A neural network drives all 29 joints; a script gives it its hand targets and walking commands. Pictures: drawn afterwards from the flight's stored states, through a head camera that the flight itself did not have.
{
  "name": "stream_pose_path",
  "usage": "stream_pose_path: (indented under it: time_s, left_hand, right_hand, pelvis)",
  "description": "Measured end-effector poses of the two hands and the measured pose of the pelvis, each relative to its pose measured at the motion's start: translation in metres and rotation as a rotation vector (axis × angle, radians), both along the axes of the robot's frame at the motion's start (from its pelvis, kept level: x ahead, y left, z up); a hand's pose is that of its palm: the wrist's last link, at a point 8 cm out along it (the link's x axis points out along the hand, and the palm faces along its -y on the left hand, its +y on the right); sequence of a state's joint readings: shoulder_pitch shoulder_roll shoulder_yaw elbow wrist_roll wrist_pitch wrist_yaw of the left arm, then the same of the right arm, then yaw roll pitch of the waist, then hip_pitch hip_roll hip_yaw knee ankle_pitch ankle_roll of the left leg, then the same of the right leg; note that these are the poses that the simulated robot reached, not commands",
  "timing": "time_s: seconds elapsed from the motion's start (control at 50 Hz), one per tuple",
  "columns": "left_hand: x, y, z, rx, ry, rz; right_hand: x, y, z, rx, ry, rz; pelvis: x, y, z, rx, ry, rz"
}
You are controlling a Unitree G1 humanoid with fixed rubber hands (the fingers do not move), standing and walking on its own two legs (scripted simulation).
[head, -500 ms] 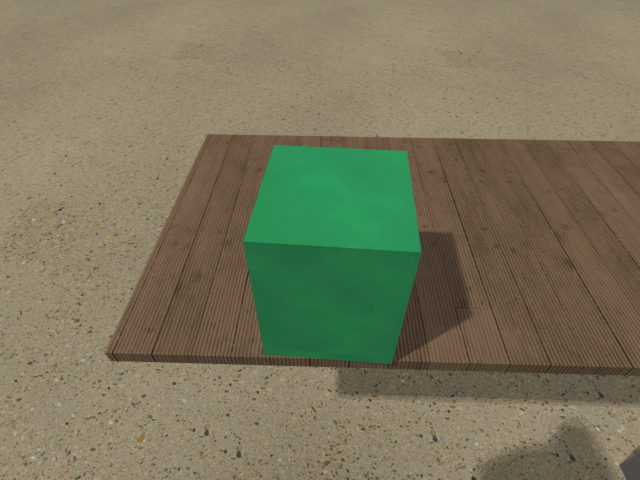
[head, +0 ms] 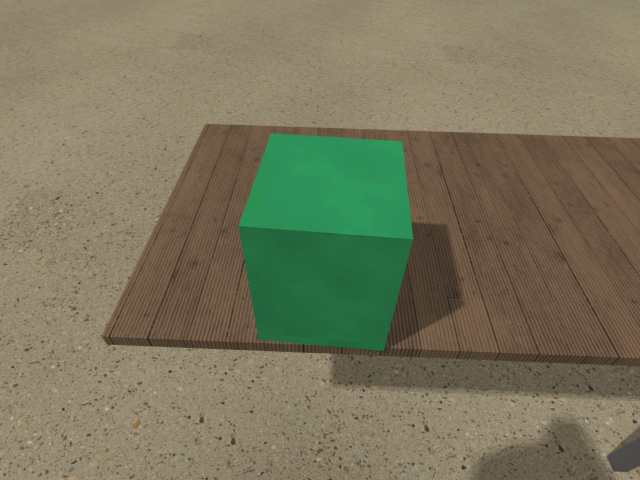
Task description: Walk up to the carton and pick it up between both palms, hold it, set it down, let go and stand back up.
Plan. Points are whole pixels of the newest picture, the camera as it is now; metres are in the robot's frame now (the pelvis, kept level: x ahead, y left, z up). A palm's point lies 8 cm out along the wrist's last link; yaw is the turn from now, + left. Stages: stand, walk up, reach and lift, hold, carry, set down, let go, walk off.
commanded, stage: stand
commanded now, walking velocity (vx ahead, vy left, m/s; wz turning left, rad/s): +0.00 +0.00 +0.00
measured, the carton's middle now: (328, 243) +0.46 +0.01 +0.04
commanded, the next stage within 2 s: none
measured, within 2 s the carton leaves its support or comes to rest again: neither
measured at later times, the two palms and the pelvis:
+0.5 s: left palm out of the picture -0.02 +0.23 -0.15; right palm out of the picture -0.01 -0.19 -0.14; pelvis +0.01 +0.01 +0.00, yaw +0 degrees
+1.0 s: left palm out of the picture +0.03 +0.21 -0.15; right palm out of the picture +0.04 -0.21 -0.15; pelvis +0.04 +0.00 +0.00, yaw +1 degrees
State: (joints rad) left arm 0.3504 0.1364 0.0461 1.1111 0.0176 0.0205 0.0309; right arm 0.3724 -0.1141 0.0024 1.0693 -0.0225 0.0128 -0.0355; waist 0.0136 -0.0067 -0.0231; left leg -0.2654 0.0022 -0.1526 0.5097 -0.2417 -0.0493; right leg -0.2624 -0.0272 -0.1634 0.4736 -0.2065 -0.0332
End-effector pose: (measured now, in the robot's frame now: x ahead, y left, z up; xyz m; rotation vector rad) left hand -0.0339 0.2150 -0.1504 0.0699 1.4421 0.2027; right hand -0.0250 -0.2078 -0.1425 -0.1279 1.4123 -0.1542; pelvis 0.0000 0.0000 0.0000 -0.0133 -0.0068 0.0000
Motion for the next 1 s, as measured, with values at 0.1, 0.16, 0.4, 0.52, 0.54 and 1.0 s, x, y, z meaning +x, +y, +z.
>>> stream_pose_path:
  time_s: [0.1, 0.16, 0.4, 0.52, 0.54, 1.0]
  left_hand:
    - [-0.008, 0.001, 0.0, -0.004, 0.029, -0.001]
    - [-0.007, 0.003, -0.001, -0.003, 0.033, -0.006]
    - [0.017, 0.019, 0.0, 0.013, -0.037, -0.005]
    - [0.015, 0.017, 0.005, 0.027, -0.017, 0.002]
    - [0.015, 0.015, 0.005, 0.026, -0.011, 0.003]
    - [0.061, -0.005, 0.002, 0.014, -0.058, 0.002]
  right_hand:
    - [-0.01, 0.001, 0.0, -0.001, 0.023, -0.011]
    - [-0.012, 0.004, 0.001, -0.001, 0.025, -0.013]
    - [0.005, 0.017, 0.0, 0.01, -0.005, 0.003]
    - [0.02, 0.012, -0.002, 0.02, -0.014, 0.012]
    - [0.023, 0.01, -0.002, 0.02, -0.013, 0.014]
    - [0.061, -0.002, -0.004, 0.004, -0.019, 0.027]
  pelvis:
    - [-0.003, 0.001, 0.0, -0.003, 0.007, -0.003]
    - [-0.004, 0.003, -0.001, -0.005, 0.012, -0.007]
    - [0.003, 0.01, 0.0, 0.0, 0.019, 0.004]
    - [0.01, 0.008, 0.0, 0.008, 0.028, 0.008]
    - [0.011, 0.007, 0.0, 0.009, 0.03, 0.006]
    - [0.041, -0.004, -0.001, 0.008, 0.003, 0.015]
